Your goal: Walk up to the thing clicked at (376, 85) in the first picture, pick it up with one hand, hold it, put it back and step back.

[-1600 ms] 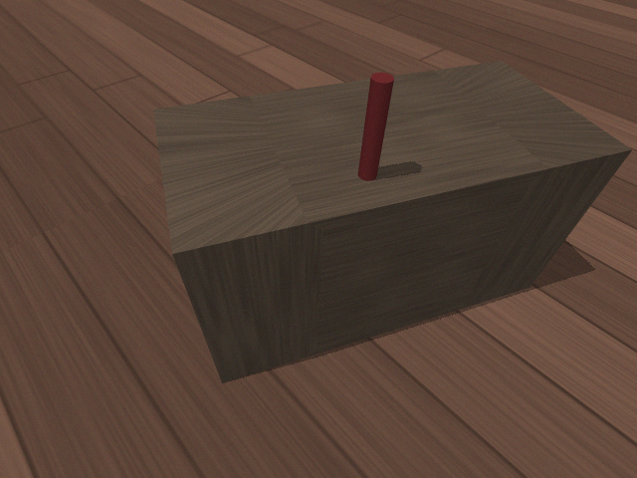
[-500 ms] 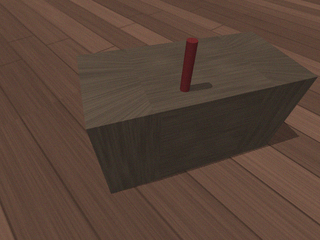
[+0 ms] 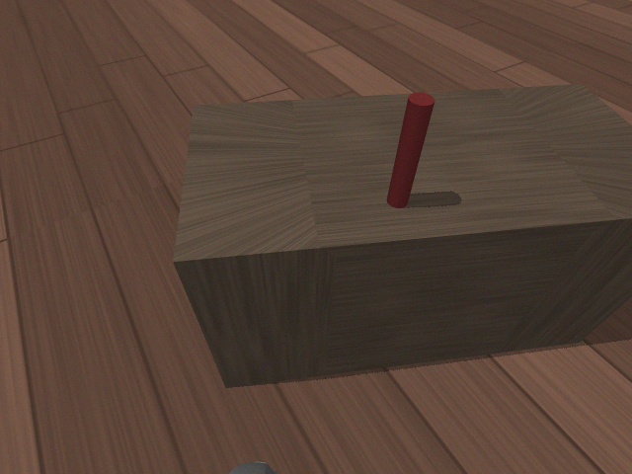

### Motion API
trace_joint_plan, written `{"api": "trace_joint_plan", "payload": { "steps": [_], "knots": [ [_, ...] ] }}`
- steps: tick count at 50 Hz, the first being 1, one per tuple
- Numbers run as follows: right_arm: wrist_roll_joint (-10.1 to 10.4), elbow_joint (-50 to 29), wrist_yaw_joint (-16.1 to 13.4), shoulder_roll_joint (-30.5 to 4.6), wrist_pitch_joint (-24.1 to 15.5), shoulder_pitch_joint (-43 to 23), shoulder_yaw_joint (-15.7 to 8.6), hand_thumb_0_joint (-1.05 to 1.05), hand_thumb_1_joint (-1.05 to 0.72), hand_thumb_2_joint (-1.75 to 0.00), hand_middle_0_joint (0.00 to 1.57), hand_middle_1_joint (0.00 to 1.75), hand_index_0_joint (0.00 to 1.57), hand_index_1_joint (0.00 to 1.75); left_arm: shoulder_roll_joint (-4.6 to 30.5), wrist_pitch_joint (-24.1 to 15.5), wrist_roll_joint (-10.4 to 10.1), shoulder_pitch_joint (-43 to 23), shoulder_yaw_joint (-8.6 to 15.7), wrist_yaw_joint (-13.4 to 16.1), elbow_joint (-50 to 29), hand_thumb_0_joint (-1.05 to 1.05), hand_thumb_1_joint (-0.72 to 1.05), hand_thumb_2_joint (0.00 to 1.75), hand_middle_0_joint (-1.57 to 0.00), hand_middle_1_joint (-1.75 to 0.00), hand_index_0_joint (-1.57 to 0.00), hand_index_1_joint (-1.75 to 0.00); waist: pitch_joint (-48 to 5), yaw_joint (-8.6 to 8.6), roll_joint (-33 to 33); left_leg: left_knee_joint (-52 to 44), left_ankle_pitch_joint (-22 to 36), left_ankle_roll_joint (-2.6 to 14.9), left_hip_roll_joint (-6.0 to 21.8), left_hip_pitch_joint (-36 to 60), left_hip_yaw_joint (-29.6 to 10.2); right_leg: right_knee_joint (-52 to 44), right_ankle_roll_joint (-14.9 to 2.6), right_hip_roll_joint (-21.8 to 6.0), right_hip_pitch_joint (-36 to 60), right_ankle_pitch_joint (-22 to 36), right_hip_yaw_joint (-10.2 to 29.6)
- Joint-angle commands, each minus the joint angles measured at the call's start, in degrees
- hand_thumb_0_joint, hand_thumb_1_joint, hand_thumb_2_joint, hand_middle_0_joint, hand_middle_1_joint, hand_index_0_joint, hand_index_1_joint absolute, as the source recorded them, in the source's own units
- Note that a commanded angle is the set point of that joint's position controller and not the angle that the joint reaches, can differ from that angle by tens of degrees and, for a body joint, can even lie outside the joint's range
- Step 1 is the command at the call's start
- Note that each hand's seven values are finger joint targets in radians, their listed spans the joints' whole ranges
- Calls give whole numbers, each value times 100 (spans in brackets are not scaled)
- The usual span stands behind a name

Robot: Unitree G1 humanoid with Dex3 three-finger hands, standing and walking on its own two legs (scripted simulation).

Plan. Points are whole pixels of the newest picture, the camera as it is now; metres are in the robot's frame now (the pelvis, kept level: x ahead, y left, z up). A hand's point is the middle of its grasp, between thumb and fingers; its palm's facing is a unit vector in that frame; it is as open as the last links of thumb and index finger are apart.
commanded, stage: walk up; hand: right
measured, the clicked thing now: (407, 156) +0.70 -0.16 +0.00
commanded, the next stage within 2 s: stand in 1.88 s
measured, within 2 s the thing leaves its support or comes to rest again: neither
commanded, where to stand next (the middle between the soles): +0.25 -0.05 m, yaw +8 degrees
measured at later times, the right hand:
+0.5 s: hand (551, 427) +0.24 -0.34 -0.14, palm faces -0.11 +0.89 -0.45, open 7.4 cm
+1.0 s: hand (515, 364) +0.34 -0.33 -0.16, palm faces -0.20 +0.91 -0.37, open 7.4 cm
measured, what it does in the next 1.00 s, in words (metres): walks ahead: left foot, then right foot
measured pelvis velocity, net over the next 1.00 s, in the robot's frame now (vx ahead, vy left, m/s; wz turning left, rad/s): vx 0.21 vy -0.08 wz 0.19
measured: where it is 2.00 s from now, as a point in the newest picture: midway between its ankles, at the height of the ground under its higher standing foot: outside the picture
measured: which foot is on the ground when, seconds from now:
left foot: up 0.00-0.14, down 0.16-0.52, up 0.54-0.72, down 0.74-1.00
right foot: down 0.00-0.18, up 0.20-0.50, down 0.52-1.00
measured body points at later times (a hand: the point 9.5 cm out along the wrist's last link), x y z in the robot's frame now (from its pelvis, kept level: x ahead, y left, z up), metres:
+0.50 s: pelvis +0.15 -0.06 -0.02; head +0.15 -0.04 +0.43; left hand +0.19 +0.28 -0.13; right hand +0.24 -0.38 -0.11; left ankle +0.14 +0.11 -0.73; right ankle +0.25 -0.21 -0.73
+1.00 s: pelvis +0.21 -0.08 -0.01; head +0.23 -0.07 +0.44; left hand +0.24 +0.24 -0.13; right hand +0.35 -0.37 -0.13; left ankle +0.19 +0.04 -0.73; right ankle +0.26 -0.21 -0.73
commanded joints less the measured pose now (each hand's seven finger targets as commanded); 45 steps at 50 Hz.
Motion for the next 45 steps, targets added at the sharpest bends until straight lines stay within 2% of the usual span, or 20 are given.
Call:
{"api": "trace_joint_plan", "payload": {
  "steps": [1, 4, 7, 9, 10, 15, 19, 24, 25, 26, 27, 30, 33, 36, 37, 38, 39, 40, 43, 45],
  "knots": [
    [11, -667, 55, -904, -155, -133, -230, 0, -90, -90, 20, 30, 20, 30, 1664, -252, -54, -136, 435, 129, -690, 0, 90, 90, -20, -30, -20, -30, 465, 26, -1073, -1152, 274, -26, 294, -266, 33, -1680, -1199, -1443, -245, -463, 1344],
    [19, -792, 34, -804, -241, -150, -222, 0, -90, -90, 20, 30, 20, 30, 1615, -212, -59, -31, 396, 118, -808, 0, 90, 90, -20, -30, -20, -30, 16, -31, -753, -2112, 798, 42, 48, 445, 394, -845, -1083, -1289, 23, 1227, 803],
    [-6, -569, -140, -1065, -331, 906, -414, 0, -90, -90, 20, 30, 20, 30, 1240, -109, -103, 142, 224, 110, -943, 0, 90, 90, -20, -30, -20, -30, -663, -606, 257, -2939, 1180, 262, -268, 2818, 537, 1501, -645, -682, -1021, 1631, 11],
    [-54, -896, -277, -2050, -375, 1269, -633, 0, -90, -90, 20, 30, 20, 30, 1077, -48, -97, 477, 208, 140, -1061, 0, 90, 90, -20, -30, -20, -30, -1129, -675, 1179, -4073, -497, 1440, 2276, 3504, -4202, 3808, -177, 169, -2995, -1604, 528],
    [129, -943, -283, -1990, -343, 996, -655, 0, -90, -90, 20, 30, 20, 30, 1662, 20, -66, 169, 328, 183, -981, 0, 90, 90, -20, -30, -20, -30, -795, -651, 345, -4140, -730, 1689, 2400, 2848, -4125, 4122, -194, -283, -2883, -1540, 1096],
    [61, -1085, -296, -1449, -395, 265, -342, 0, -90, -90, 20, 30, 20, 30, 1345, 86, -103, 559, 336, 64, -667, 0, 90, 90, -20, -30, -20, -30, 84, -170, 554, -3681, 1327, 1173, 1264, 1058, -1204, 3117, -25, -636, -2045, -521, 850],
    [-7, -1209, -253, -1589, -405, 98, -373, 0, -90, -90, 20, 30, 20, 30, 1222, 118, -101, 245, 348, -18, -730, 0, 90, 90, -20, -30, -20, -30, 211, -203, 905, -3734, 686, 1145, 1102, 395, -860, 1964, 32, -555, -1558, -190, 544],
    [10, -1251, -266, -1092, -141, -343, -116, 0, -90, -90, 20, 30, 20, 30, 1234, -15, -51, 605, 377, 198, -355, 0, 90, 90, -20, -30, -20, -30, -224, 200, 167, -2016, 87, 547, 465, -746, -296, 624, -40, 63, 346, 77, 158],
    [49, -1230, -294, -722, -102, -62, 22, 0, -90, -90, 20, 30, 20, 30, 1489, -77, 15, 587, 429, 261, -406, 0, 90, 90, -20, -30, -20, -30, -187, 242, -865, -880, -198, 301, 28, -878, 26, -341, -210, -622, 263, -580, 1233],
    [69, -1225, -334, -383, -71, 160, 154, 0, -90, -90, 20, 30, 20, 30, 1853, -167, 21, 278, 438, 310, -622, 0, 90, 90, -20, -30, -20, -30, -59, 22, -1723, 32, -1091, 25, -434, -1088, 71, -1300, -624, -1956, -213, -924, 3280],
    [69, -1091, -410, -925, -40, 28, -38, 0, -90, -90, 20, 30, 20, 30, 2054, -134, -14, -95, 420, 314, -683, 0, 90, 90, -20, -30, -20, -30, -94, 64, -1382, 483, -1318, 36, -260, -712, -398, -1452, -1339, -2345, -736, -1102, 3719],
    [143, -664, -384, -1064, -67, 242, -56, 0, -90, -90, 20, 30, 20, 30, 1763, -140, -61, -530, 304, 379, -577, 0, 90, 90, -20, -30, -20, -30, -189, -141, -1336, -20, -980, 51, 54, -411, -267, -688, -1134, -1712, -656, -175, 2284],
    [84, -383, -295, -964, -25, 295, -38, 0, -90, -90, 20, 30, 20, 30, 1749, -116, -76, -636, 228, 372, -475, 0, 90, 90, -20, -30, -20, -30, -291, -163, -1533, -911, -723, 90, -66, 383, 127, -362, -1030, -1599, -1074, 615, 1775],
    [10, -245, -255, -917, -9, 335, -61, 0, -90, -90, 20, 30, 20, 30, 1562, -80, -217, -880, 84, 403, -421, 0, 90, 90, -20, -30, -20, -30, -486, -354, -1127, -2291, 590, 151, -225, 1267, 308, 414, -780, -1400, -1321, 1209, 1310],
    [-46, -275, -266, -1028, -15, 208, -87, 0, -90, -90, 20, 30, 20, 30, 1411, -83, -248, -832, 6, 414, -408, 0, 90, 90, -20, -30, -20, -30, -552, -361, -819, -2619, 806, 241, -67, 1446, -29, 644, -610, -1320, -1456, 1224, 1220],
    [-93, -392, -269, -1312, -38, -83, -130, 0, -90, -90, 20, 30, 20, 30, 1170, -69, -292, -819, -65, 422, -427, 0, 90, 90, -20, -30, -20, -30, -649, -242, 58, -3032, 1058, 555, 772, 1276, -1510, 1113, -240, -867, -1600, 648, 908],
    [6, -465, -240, -1525, -24, -590, -136, 0, -90, -90, 20, 30, 20, 30, 1232, -26, -344, -820, -31, 462, -264, 0, 90, 90, -20, -30, -20, -30, -417, -58, 425, -3102, 1045, 1043, 1217, 668, -1985, 1452, -101, -157, -1195, -475, 465],
    [32, -426, -214, -1361, -8, -773, -77, 0, -90, -90, 20, 30, 20, 30, 1228, -45, -287, -715, -35, 498, -128, 0, 90, 90, -20, -30, -20, -30, -504, 24, 315, -2895, 1497, 1118, 1226, 640, -1761, 1160, -115, -174, -807, -636, 533],
    [79, -303, -209, -906, 82, -895, 68, 0, -90, -90, 20, 30, 20, 30, 1498, -204, -220, -751, -29, 497, 81, 0, 90, 90, -20, -30, -20, -30, -550, -76, -144, -2013, 1813, 279, 200, 563, -373, -53, -445, -990, -364, 1025, 1302],
    [86, -105, -217, -892, 127, -752, 70, 0, -90, -90, 20, 30, 20, 30, 1706, -218, -237, -967, -8, 518, 131, 0, 90, 90, -20, -30, -20, -30, -603, -214, -220, -1770, 1589, 103, 47, 891, -152, -77, -805, -1466, -485, 1673, 1693]
  ]
}}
